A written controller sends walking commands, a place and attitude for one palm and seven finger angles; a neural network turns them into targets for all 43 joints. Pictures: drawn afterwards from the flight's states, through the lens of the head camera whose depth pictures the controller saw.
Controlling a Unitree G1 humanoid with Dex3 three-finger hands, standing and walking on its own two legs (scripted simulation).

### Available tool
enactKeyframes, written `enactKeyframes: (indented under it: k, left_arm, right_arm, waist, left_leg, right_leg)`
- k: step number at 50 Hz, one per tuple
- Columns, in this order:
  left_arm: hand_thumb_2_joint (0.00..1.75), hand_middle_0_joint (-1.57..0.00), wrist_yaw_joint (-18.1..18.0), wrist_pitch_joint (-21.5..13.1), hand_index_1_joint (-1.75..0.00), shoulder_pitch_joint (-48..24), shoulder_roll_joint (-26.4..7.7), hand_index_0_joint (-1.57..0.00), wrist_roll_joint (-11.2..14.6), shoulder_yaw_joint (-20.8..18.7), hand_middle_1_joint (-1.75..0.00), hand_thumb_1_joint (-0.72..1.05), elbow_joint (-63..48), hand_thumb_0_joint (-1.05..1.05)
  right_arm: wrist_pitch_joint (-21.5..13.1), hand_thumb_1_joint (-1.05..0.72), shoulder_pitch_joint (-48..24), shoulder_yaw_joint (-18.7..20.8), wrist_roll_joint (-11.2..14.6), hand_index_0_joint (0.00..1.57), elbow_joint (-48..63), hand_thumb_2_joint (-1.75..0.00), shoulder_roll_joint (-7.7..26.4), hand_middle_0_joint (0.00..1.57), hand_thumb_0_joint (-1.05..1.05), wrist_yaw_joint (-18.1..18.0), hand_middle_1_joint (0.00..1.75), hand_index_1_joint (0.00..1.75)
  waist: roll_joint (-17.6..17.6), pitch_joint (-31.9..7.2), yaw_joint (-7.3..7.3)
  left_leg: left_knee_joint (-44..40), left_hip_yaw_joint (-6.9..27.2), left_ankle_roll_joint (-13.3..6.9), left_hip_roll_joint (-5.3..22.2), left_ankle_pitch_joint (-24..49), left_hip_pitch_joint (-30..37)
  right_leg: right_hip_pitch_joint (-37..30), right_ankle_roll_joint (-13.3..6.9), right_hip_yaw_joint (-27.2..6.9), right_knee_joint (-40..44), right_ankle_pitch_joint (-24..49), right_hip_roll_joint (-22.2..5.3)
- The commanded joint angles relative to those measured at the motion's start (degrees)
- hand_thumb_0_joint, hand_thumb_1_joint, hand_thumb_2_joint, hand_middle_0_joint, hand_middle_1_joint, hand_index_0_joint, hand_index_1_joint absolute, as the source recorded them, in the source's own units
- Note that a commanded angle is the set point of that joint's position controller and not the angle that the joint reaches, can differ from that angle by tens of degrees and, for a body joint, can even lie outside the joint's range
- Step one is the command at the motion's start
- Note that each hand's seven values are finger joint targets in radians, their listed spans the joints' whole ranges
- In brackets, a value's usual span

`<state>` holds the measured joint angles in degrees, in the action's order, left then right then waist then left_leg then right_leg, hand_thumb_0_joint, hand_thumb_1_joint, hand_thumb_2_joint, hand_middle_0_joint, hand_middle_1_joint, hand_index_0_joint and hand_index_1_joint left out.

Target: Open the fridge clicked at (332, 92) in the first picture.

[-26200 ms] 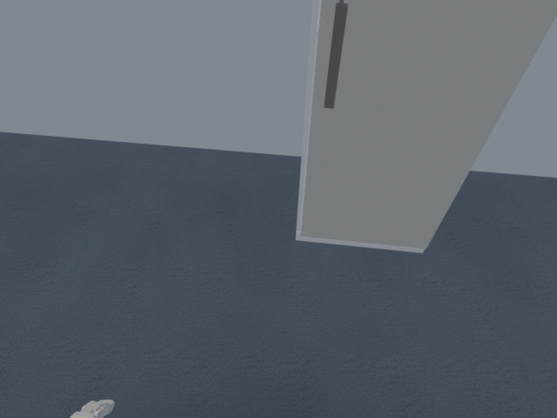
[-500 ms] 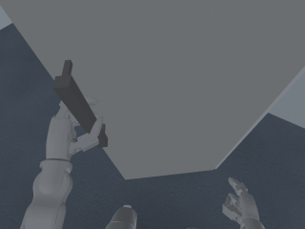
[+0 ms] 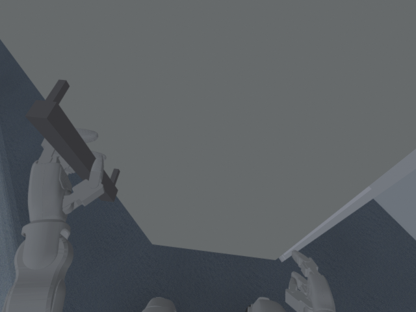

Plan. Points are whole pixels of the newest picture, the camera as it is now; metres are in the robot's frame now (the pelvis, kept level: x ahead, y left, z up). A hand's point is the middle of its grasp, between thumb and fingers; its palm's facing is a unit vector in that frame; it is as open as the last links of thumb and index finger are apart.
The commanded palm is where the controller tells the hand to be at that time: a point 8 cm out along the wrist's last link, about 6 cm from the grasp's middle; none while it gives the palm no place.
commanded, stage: walk backward, drawing the door open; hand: left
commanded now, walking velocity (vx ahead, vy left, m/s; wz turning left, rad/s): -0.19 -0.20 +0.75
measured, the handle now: (89, 151) +0.33 +0.23 +0.12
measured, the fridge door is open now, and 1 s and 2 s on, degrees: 52 79 75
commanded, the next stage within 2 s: stop walking and hold the door back in 0.50 s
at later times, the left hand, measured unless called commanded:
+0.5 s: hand (89, 288) +0.14 +0.17 +0.12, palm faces +0.56 -0.78 -0.28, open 6.5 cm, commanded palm +0.08 +0.19 +0.12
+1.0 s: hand out of the picture +0.09 +0.13 +0.12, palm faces +0.78 -0.55 -0.29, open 6.1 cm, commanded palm +0.05 +0.17 +0.11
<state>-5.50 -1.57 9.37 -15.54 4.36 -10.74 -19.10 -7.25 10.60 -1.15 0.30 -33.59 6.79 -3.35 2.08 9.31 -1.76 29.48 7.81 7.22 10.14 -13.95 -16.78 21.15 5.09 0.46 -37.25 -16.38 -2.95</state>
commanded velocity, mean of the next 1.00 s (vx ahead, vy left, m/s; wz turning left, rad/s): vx -0.05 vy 0.00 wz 0.43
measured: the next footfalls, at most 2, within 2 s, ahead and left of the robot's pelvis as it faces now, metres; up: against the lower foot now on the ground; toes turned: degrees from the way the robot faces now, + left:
right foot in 0.02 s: +0.07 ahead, -0.17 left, +0.00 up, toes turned -2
left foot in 0.32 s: -0.02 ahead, -0.01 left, +0.00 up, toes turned +22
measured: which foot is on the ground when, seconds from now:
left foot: down 0.00-0.02, up 0.04-0.30, down 0.32-0.70, up 0.72-1.00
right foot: up 0.00-0.00, down 0.02-0.32, up 0.34-0.68, down 0.70-1.00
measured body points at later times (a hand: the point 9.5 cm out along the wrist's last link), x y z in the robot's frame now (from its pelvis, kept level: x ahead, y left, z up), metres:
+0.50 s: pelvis -0.03 -0.13 +0.01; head +0.01 -0.09 +0.46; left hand +0.10 +0.20 +0.13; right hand +0.21 -0.27 -0.07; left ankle -0.06 -0.02 -0.73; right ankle +0.03 -0.25 -0.66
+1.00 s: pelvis -0.06 -0.26 +0.01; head -0.03 -0.28 +0.46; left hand +0.04 +0.16 +0.13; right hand +0.23 -0.39 -0.09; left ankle -0.14 -0.13 -0.67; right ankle +0.04 -0.33 -0.73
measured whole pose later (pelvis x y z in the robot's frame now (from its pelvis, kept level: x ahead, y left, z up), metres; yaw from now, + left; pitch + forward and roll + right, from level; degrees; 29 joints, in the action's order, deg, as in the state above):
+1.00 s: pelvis -0.06 -0.26 +0.01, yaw +37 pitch -3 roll +4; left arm -5.0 -8.3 -18.0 -18.8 2.8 -11.4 28.9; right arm -3.5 9.6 2.2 1.2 -39.8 19.2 -5.5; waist 1.0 4.6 -0.4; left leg 53.3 -1.6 1.9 -0.3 -19.8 -24.1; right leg 15.1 -0.1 6.2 -29.6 -11.8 -7.5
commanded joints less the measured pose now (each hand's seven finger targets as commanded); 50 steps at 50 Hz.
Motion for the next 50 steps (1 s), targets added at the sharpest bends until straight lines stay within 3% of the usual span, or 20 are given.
enactKeyframes:
  k: [1, 2, 4, 5, 7, 11, 14, 15, 16, 17, 20, 23, 30, 32, 33, 34, 35, 36, 41, 50]
  left_arm:
    - [0.90, -0.45, -1.7, -6.7, -1.40, -5.7, -15.0, -0.45, -3.0, -9.7, -1.40, 0.90, -17.7, 0.00]
    - [0.90, -0.45, -1.7, -6.9, -1.40, -4.8, -16.6, -0.45, -2.9, -11.5, -1.40, 0.90, -18.2, 0.00]
    - [0.90, -0.45, -1.6, -7.7, -1.40, -2.2, -15.8, -0.45, -2.4, -12.9, -1.40, 0.90, -16.3, 0.00]
    - [0.90, -0.45, -1.8, -8.0, -1.40, -1.4, -16.0, -0.45, -2.5, -13.5, -1.40, 0.90, -15.7, 0.00]
    - [0.90, -0.45, -2.1, -8.9, -1.40, -1.0, -12.5, -0.45, -1.9, -11.6, -1.40, 0.90, -15.8, 0.00]
    - [0.90, -0.45, -2.8, -8.4, -1.40, 0.7, -11.0, -0.45, -1.0, -10.4, -1.40, 0.90, -16.4, 0.00]
    - [0.90, -0.45, -2.6, -8.2, -1.40, 1.6, -10.4, -0.45, -0.5, -8.8, -1.40, 0.90, -18.7, 0.00]
    - [0.90, -0.45, -2.8, -8.1, -1.40, 1.5, -10.5, -0.45, -0.1, -8.2, -1.40, 0.90, -19.6, 0.00]
    - [0.90, -0.45, -2.8, -9.0, -1.40, 1.1, -10.7, -0.45, 0.1, -7.1, -1.40, 0.90, -22.4, 0.00]
    - [0.90, -0.45, -2.3, -10.1, -1.40, 0.7, -12.6, -0.45, -2.2, -8.0, -1.40, 0.90, -21.9, 0.00]
    - [0.90, -0.45, -1.7, -10.3, -1.40, -3.9, -15.3, -0.45, -3.4, -10.1, -1.40, 0.90, -25.6, 0.00]
    - [0.90, -0.45, -1.8, -7.4, -1.40, 0.2, -10.9, -0.45, -2.9, -6.8, -1.40, 0.90, -19.9, 0.00]
    - [0.90, -0.45, -2.3, -6.7, -1.40, 1.4, -12.4, -0.45, -0.8, -9.3, -1.40, 0.90, -17.5, 0.00]
    - [0.90, -0.45, -2.8, -5.5, -1.40, -4.2, -11.3, -0.45, -1.2, -8.9, -1.40, 0.90, -4.0, 0.00]
    - [0.90, -0.45, -3.0, -5.7, -1.40, -11.2, -13.1, -0.45, -1.9, -10.0, -1.40, 0.90, -1.7, 0.00]
    - [0.90, -0.45, -3.2, -5.9, -1.40, -17.6, -16.6, -0.45, -2.8, -10.9, -1.40, 0.90, 1.8, 0.00]
    - [0.90, -0.45, -3.5, -5.5, -1.40, -21.5, -21.1, -0.45, -2.3, -13.4, -1.40, 0.90, 6.0, 0.00]
    - [0.90, -0.45, -3.6, -5.4, -1.40, -22.5, -19.8, -0.45, -1.6, -11.8, -1.40, 0.90, 10.7, 0.00]
    - [0.90, -0.45, -2.9, -9.7, -1.40, -35.9, -21.7, -0.45, -1.9, -11.9, -1.40, 0.90, 27.2, 0.00]
    - [0.90, -0.45, -2.4, -11.9, -1.40, -57.3, -21.2, -0.45, -1.5, -7.4, -1.40, 0.90, 37.9, 0.00]
  right_arm:
    - [-2.2, -0.90, -5.3, 3.1, 0.7, 0.20, 7.4, -0.90, 6.0, 0.20, 0.00, -0.9, 0.30, 0.30]
    - [-2.1, -0.90, -8.0, 3.0, 0.1, 0.20, 7.2, -0.90, 6.1, 0.20, 0.00, -1.5, 0.30, 0.30]
    - [-1.6, -0.90, -7.0, 4.0, -0.2, 0.20, 5.3, -0.90, 8.5, 0.20, 0.00, -1.7, 0.30, 0.30]
    - [-0.9, -0.90, -8.5, 3.8, -0.4, 0.20, 5.2, -0.90, 8.3, 0.20, 0.00, -1.5, 0.30, 0.30]
    - [0.0, -0.90, -8.6, 2.4, -0.1, 0.20, 6.7, -0.90, 6.9, 0.20, 0.00, -2.1, 0.30, 0.30]
    - [0.8, -0.90, -6.3, 2.7, -0.4, 0.20, 8.1, -0.90, 8.2, 0.20, 0.00, -3.4, 0.30, 0.30]
    - [0.6, -0.90, -3.3, 3.0, -1.0, 0.20, 8.2, -0.90, 9.2, 0.20, 0.00, -3.6, 0.30, 0.30]
    - [0.8, -0.90, -2.6, 4.0, -0.7, 0.20, 8.6, -0.90, 11.0, 0.20, 0.00, -3.9, 0.30, 0.30]
    - [-0.2, -0.90, -3.5, 4.3, -0.9, 0.20, 9.4, -0.90, 12.4, 0.20, 0.00, -3.8, 0.30, 0.30]
    - [-1.2, -0.90, -2.9, 3.4, -1.5, 0.20, 7.6, -0.90, 11.2, 0.20, 0.00, -2.7, 0.30, 0.30]
    - [-2.6, -0.90, -3.9, 4.0, -1.0, 0.20, 6.1, -0.90, 11.0, 0.20, 0.00, -1.5, 0.30, 0.30]
    - [-2.7, -0.90, -1.5, 4.6, -0.5, 0.20, 4.8, -0.90, 11.1, 0.20, 0.00, -0.9, 0.30, 0.30]
    - [-4.1, -0.90, -2.9, 3.6, -0.7, 0.20, 5.3, -0.90, 11.0, 0.20, 0.00, -1.5, 0.30, 0.30]
    - [-3.6, -0.90, -3.7, 3.8, -0.7, 0.20, 4.3, -0.90, 12.0, 0.20, 0.00, -1.6, 0.30, 0.30]
    - [-3.4, -0.90, -3.6, 3.9, -0.5, 0.20, 3.7, -0.90, 11.6, 0.20, 0.00, -1.7, 0.30, 0.30]
    - [-3.0, -0.90, -3.3, 3.6, -0.1, 0.20, 3.2, -0.90, 9.7, 0.20, 0.00, -1.9, 0.30, 0.30]
    - [-3.0, -0.90, -5.8, 3.4, 0.2, 0.20, 4.4, -0.90, 9.8, 0.20, 0.00, -2.5, 0.30, 0.30]
    - [-2.6, -0.90, -5.9, 2.5, -0.1, 0.20, 3.0, -0.90, 10.4, 0.20, 0.00, -3.2, 0.30, 0.30]
    - [0.9, -0.90, -5.5, 2.4, 0.4, 0.20, 0.3, -0.90, 12.9, 0.20, 0.00, -3.2, 0.30, 0.30]
    - [0.8, -0.90, -3.6, 4.1, 0.7, 0.20, 1.3, -0.90, 15.5, 0.20, 0.00, -2.4, 0.30, 0.30]
  waist:
    - [-15.5, -20.2, 1.46]
    - [-20.0, -21.4, -0.70]
    - [-17.3, -21.8, 0.85]
    - [-10.8, -19.9, 0.77]
    - [-10.0, -19.2, 1.32]
    - [-11.4, -19.4, 1.23]
    - [-3.0, -21.2, 3.08]
    - [5.2, -22.0, 4.50]
    - [19.6, -21.9, 2.84]
    - [18.2, -22.8, 1.56]
    - [14.8, -20.5, 2.72]
    - [12.6, -19.0, 2.63]
    - [17.9, -17.3, 2.59]
    - [15.2, -17.5, 0.92]
    - [10.4, -18.0, 0.62]
    - [-5.8, -17.7, 1.58]
    - [-16.6, -17.2, 0.21]
    - [-14.0, -17.1, 0.14]
    - [-11.2, -16.9, 1.69]
    - [-14.7, -17.7, -0.13]
  left_leg:
    - [24.2, -10.1, -5.0, -11.6, -19.4, -9.2]
    - [42.4, -8.2, -5.6, -12.0, -25.2, -12.0]
    - [52.4, -5.2, -4.8, -8.5, -21.8, -15.5]
    - [51.0, -7.0, -4.1, -7.4, -19.5, -16.6]
    - [40.8, -9.4, -3.5, -7.2, -18.9, -14.3]
    - [19.4, -12.2, -5.1, -6.6, -17.0, -6.3]
    - [-0.6, -13.8, -5.4, -7.8, -1.9, 4.3]
    - [-7.2, -7.3, -6.9, -3.7, 12.4, 14.9]
    - [-11.2, 17.4, -14.5, 13.4, 44.9, 22.7]
    - [-8.7, 25.2, -19.9, 19.2, 59.0, 25.4]
    - [-5.3, 13.1, -15.9, 10.8, 51.7, 23.3]
    - [-6.1, 3.7, -13.0, 4.5, 40.9, 17.0]
    - [-9.9, 7.9, -14.1, 4.0, 19.9, 7.9]
    - [-4.1, 4.3, -12.2, 1.1, 15.2, 3.1]
    - [1.6, 0.2, -9.6, -2.8, 6.8, 1.4]
    - [13.8, -6.0, -6.1, -9.8, -9.3, -4.2]
    - [30.7, -4.9, -5.1, -14.1, -21.1, -12.2]
    - [39.4, 0.0, -5.5, -12.8, -19.2, -13.9]
    - [40.9, -3.8, -4.2, -10.5, -5.2, -17.9]
    - [13.5, -11.3, -6.4, -9.4, -8.5, -6.0]
  right_leg:
    - [-17.7, -5.2, -6.8, 19.9, 18.2, -12.6]
    - [-12.2, -10.8, -14.0, 20.7, 21.7, -21.1]
    - [-14.1, -13.5, -10.4, 16.3, 22.8, -21.0]
    - [-16.5, -14.5, -6.1, 13.1, 31.4, -19.2]
    - [-19.1, -14.1, 1.4, 11.2, 38.2, -16.8]
    - [-18.3, -13.3, 4.3, 10.2, 37.5, -17.2]
    - [-13.0, -10.3, 6.9, 1.6, 29.0, -13.2]
    - [-4.5, -7.2, 8.5, -8.7, 18.5, -10.0]
    - [11.1, -2.0, 7.1, -21.0, -13.1, -0.4]
    - [16.1, -1.8, -0.5, -27.8, -21.8, 0.4]
    - [16.8, -1.6, -1.9, -27.0, -13.9, 0.7]
    - [9.2, -0.8, 0.1, -19.5, -4.6, 2.6]
    - [-2.4, -0.3, 1.5, -3.6, -7.7, 4.7]
    - [-11.1, -0.4, 2.0, 7.8, -1.8, 5.0]
    - [-15.1, -0.3, 2.0, 17.6, 6.1, 2.9]
    - [-16.2, -3.5, -8.7, 23.8, 11.7, -8.8]
    - [-12.0, -9.2, -26.0, 23.3, 20.8, -20.2]
    - [-10.1, -10.7, -25.6, 22.7, 22.9, -23.9]
    - [-17.5, -7.9, -7.3, 14.2, 26.6, -15.8]
    - [-13.6, -10.6, -10.3, 21.8, 0.4, -17.5]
